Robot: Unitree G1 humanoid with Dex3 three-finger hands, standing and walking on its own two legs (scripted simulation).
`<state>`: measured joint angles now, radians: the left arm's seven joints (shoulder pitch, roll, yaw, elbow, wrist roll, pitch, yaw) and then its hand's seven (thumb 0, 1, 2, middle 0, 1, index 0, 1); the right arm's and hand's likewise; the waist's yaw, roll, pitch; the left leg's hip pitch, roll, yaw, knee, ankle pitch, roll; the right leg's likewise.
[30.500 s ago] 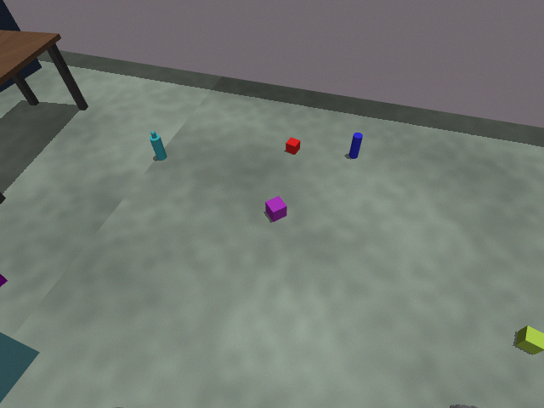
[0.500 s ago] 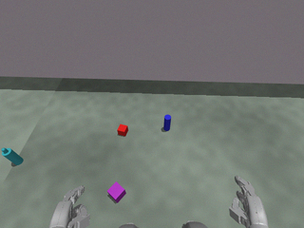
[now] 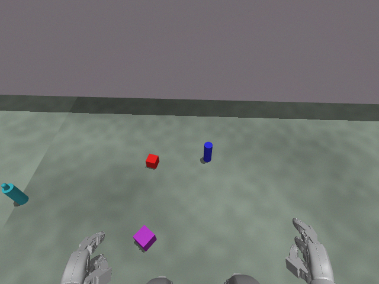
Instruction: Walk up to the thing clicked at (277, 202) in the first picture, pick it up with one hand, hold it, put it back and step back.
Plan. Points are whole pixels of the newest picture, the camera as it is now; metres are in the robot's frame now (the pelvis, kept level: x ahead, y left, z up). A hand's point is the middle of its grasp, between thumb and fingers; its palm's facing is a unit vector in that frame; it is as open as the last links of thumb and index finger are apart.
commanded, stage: stand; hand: left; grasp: from above
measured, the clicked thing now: (145, 238) +0.42 +0.23 -0.68
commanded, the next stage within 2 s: none
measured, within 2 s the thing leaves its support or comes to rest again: neither
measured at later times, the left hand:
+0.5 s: hand out of the picture +0.07 +0.24 -0.11, palm faces +0.04 -0.94 -0.33, open 7.4 cm
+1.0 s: hand out of the picture +0.03 +0.24 -0.09, palm faces +0.05 -0.94 -0.35, open 7.4 cm
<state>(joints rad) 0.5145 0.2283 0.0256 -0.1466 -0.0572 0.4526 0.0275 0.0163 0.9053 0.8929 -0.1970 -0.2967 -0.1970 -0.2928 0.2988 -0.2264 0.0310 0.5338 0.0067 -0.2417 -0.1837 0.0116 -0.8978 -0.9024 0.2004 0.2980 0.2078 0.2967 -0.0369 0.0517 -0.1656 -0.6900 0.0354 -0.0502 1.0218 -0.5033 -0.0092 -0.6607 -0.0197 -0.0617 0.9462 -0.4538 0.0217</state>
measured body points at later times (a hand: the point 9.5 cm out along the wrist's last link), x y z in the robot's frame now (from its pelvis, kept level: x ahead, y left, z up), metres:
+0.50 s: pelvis +0.00 +0.01 +0.04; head +0.00 +0.01 +0.49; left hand +0.07 +0.29 -0.08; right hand +0.09 -0.28 -0.08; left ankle +0.00 +0.12 -0.68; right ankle +0.01 -0.14 -0.68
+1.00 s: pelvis -0.01 +0.00 +0.07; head -0.02 -0.01 +0.51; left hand +0.03 +0.29 -0.07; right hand +0.07 -0.28 -0.08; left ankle +0.00 +0.12 -0.68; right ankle +0.01 -0.14 -0.68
